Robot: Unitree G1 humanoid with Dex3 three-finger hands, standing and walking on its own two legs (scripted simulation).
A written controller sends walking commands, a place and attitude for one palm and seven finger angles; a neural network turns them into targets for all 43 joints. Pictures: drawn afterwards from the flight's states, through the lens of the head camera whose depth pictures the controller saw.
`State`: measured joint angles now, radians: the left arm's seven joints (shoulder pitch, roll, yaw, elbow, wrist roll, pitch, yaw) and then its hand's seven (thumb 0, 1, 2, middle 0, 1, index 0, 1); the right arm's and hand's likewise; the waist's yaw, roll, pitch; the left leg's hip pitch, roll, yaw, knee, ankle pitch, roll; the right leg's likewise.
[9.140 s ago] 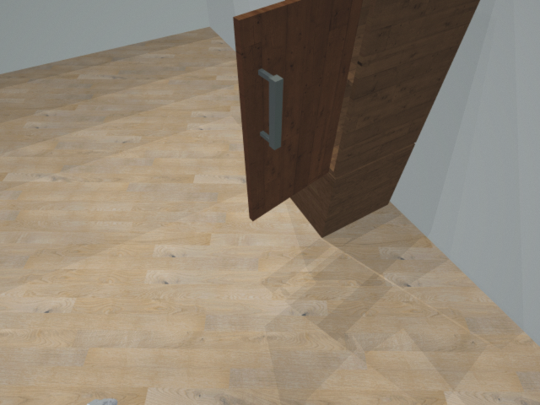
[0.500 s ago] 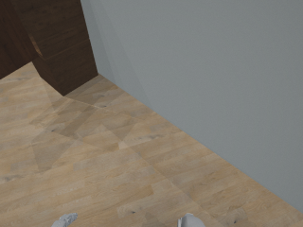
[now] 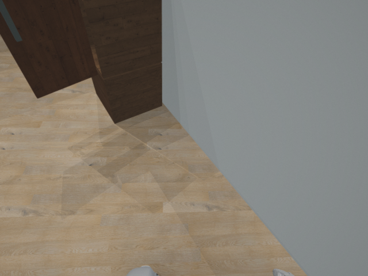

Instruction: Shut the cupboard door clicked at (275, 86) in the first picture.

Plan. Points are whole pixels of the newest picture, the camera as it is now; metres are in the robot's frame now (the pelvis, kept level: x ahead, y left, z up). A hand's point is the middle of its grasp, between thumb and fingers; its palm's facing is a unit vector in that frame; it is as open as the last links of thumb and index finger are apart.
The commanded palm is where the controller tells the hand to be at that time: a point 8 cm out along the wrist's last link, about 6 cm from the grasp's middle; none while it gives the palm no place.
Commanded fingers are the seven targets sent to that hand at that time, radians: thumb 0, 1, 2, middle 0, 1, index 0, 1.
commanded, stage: walk to a spot facing it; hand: left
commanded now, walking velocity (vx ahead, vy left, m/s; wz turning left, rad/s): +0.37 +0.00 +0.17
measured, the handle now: (5, 15) +0.88 +0.78 +0.06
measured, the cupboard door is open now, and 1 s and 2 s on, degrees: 100 100 100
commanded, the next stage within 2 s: turn to face it in 0.88 s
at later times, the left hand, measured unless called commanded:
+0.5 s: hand (137, 181) +0.38 +0.18 -0.15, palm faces -0.04 -0.98 -0.18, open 7.4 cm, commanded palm none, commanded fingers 0.00 0.90 0.90 -0.20 -0.30 -0.20 -0.30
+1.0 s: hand (124, 197) +0.35 +0.21 -0.19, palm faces +0.24 -0.96 -0.16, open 7.3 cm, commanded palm none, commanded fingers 0.00 0.90 0.90 -0.20 -0.30 -0.20 -0.30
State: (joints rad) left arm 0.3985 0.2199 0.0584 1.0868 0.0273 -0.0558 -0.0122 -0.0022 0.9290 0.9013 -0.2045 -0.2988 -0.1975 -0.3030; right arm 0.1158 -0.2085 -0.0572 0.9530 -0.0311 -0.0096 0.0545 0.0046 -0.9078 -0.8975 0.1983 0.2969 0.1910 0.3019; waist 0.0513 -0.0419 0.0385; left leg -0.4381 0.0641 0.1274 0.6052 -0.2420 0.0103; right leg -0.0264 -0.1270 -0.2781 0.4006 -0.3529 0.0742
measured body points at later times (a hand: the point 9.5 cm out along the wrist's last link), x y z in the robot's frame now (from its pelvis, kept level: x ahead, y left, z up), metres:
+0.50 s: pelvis +0.23 +0.00 +0.00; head +0.25 +0.00 +0.45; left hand +0.38 +0.23 -0.13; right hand +0.15 -0.23 -0.15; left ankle +0.10 +0.10 -0.73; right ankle +0.34 -0.12 -0.72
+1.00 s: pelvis +0.46 +0.05 -0.01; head +0.47 +0.08 +0.43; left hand +0.34 +0.26 -0.18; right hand +0.63 -0.17 -0.13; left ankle +0.53 +0.14 -0.74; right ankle +0.35 -0.11 -0.70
